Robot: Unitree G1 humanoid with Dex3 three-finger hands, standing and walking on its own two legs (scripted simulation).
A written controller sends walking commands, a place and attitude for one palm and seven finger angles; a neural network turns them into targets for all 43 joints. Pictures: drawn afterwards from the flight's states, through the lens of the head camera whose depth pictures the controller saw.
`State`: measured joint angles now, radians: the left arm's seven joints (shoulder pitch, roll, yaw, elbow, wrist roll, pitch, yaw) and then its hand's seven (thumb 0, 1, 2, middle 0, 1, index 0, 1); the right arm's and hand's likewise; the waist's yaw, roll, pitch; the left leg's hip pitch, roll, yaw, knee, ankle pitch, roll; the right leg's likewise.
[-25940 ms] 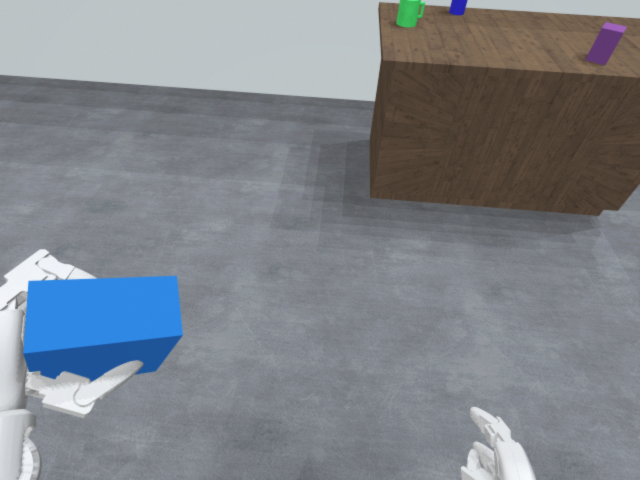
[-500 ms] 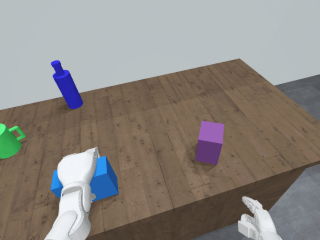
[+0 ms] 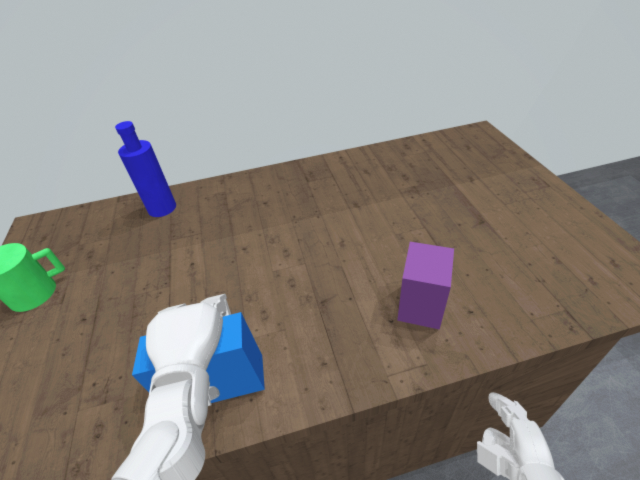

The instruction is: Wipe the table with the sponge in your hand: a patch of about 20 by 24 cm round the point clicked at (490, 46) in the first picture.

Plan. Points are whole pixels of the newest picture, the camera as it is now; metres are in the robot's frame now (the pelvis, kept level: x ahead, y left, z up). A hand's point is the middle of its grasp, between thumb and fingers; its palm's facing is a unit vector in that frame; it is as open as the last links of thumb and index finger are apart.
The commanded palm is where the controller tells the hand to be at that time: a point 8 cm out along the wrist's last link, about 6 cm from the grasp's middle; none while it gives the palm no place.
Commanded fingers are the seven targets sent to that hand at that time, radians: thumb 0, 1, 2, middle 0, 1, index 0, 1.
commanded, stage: slide across to the third lane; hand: left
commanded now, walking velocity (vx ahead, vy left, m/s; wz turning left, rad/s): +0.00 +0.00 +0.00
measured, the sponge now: (208, 370) +0.25 +0.21 -0.02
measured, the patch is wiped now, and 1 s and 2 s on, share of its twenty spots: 0.65 0.80 1.00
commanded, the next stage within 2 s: wipe forward along the third lane in 0.40 s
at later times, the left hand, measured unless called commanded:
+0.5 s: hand (244, 344) +0.28 +0.16 +0.02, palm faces -0.02 -0.07 -1.00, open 10.0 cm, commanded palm +0.24 +0.14 +0.07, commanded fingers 0.00 0.10 1.30 -1.20 -1.60 -1.20 -1.60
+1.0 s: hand (246, 314) +0.33 +0.17 +0.02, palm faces -0.05 -0.03 -1.00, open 10.0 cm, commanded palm +0.30 +0.16 +0.05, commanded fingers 0.00 0.10 1.30 -1.20 -1.60 -1.20 -1.60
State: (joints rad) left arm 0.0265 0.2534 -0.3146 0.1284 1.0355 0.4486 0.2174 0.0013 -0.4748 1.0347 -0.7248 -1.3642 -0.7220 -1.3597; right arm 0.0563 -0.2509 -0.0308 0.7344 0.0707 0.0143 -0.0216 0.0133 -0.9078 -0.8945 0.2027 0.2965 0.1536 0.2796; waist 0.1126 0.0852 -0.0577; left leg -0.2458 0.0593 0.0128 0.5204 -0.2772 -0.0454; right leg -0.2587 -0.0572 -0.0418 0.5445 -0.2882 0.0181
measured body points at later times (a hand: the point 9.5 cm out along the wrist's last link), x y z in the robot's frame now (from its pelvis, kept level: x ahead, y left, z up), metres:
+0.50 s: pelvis -0.01 -0.02 +0.00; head -0.04 -0.06 +0.45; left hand +0.27 +0.16 +0.08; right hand +0.22 -0.22 -0.09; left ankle +0.00 +0.15 -0.73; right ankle +0.00 -0.13 -0.73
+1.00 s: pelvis -0.02 -0.02 +0.00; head -0.02 -0.06 +0.45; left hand +0.32 +0.17 +0.07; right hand +0.19 -0.25 -0.11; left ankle +0.00 +0.15 -0.73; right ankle +0.00 -0.13 -0.73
